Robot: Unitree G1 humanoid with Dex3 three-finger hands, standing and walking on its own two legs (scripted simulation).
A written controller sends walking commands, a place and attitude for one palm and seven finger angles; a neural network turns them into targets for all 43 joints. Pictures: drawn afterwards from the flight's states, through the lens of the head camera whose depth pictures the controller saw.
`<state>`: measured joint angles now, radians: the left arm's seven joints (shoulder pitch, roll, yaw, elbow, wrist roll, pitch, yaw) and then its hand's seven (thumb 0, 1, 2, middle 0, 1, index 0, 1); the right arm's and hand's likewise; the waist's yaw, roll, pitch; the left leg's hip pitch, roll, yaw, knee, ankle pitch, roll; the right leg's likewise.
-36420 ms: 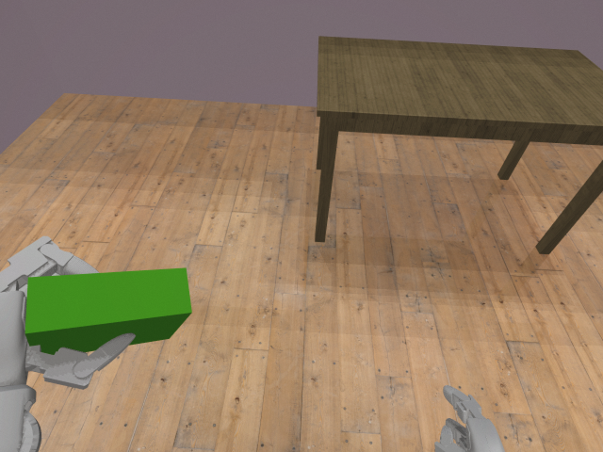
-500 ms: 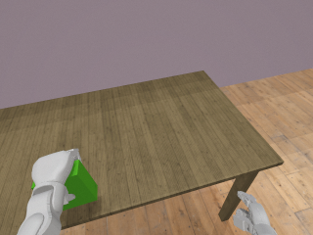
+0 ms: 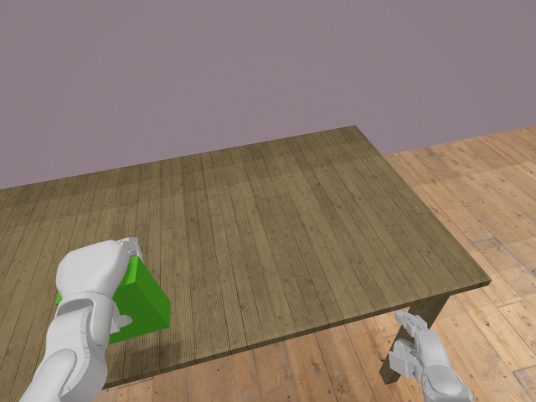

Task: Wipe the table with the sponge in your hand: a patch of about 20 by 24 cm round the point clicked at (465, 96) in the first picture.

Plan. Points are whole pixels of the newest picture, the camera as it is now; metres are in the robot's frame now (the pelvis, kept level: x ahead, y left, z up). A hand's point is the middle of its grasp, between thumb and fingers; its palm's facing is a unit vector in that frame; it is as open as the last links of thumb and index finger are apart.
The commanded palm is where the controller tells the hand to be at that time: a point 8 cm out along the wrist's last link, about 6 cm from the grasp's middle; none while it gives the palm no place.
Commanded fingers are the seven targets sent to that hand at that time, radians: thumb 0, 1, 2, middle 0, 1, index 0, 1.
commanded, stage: lift the sponge slowly off the table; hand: left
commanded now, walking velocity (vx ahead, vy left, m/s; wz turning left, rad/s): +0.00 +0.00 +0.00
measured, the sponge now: (126, 310) +0.22 +0.28 +0.02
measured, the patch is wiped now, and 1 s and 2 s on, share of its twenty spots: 0.95 0.95 0.95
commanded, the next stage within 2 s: bring the sponge back beside the body in 0.24 s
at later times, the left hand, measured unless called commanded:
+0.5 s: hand (112, 282) +0.23 +0.28 +0.08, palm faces +0.02 -0.13 -0.99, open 9.3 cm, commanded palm +0.20 +0.28 +0.16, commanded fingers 0.00 0.10 1.30 -1.20 -1.60 -1.20 -1.60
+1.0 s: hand (99, 292) +0.21 +0.28 +0.09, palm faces +0.04 -0.14 -0.99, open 9.3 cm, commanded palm +0.18 +0.28 +0.17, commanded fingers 0.00 0.10 1.30 -1.20 -1.60 -1.20 -1.60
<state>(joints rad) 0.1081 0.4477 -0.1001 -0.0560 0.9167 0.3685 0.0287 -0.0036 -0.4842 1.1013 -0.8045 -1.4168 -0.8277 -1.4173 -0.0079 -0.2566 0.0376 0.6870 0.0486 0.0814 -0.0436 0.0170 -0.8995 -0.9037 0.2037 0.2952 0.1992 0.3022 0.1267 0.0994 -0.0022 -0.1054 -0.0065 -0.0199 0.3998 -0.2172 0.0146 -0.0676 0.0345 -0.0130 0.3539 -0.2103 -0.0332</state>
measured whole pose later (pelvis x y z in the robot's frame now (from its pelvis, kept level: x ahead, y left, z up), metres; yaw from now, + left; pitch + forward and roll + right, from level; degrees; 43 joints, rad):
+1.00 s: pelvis +0.00 +0.00 +0.00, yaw +0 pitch -5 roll -1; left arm 0.21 0.49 -0.05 -0.24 0.88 0.40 -0.02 0.00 -0.48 1.10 -0.80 -1.42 -0.83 -1.42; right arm -0.01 -0.27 0.05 0.67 0.05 0.09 -0.04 0.02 -0.90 -0.90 0.20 0.30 0.20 0.30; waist 0.13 0.10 0.00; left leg -0.10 -0.01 -0.02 0.41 -0.22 0.02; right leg -0.07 0.03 -0.01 0.36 -0.21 -0.03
